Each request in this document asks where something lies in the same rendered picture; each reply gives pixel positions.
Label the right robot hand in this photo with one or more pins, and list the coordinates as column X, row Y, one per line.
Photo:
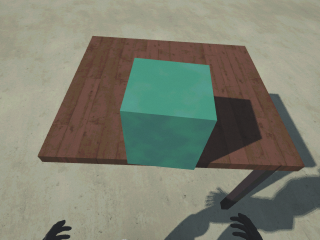
column 251, row 231

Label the left robot hand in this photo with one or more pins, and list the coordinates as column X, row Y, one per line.
column 58, row 228

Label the table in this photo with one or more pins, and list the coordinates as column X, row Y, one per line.
column 249, row 133

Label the carton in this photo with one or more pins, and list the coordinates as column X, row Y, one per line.
column 168, row 113

